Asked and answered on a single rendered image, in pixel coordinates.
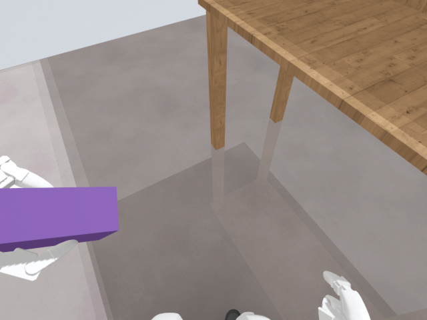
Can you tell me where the robot left hand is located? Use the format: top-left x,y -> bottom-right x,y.
0,156 -> 79,281

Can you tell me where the sponge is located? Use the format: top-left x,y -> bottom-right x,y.
0,187 -> 119,252

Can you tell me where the table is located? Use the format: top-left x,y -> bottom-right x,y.
198,0 -> 427,175

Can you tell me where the robot right hand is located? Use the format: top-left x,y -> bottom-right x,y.
318,271 -> 370,320

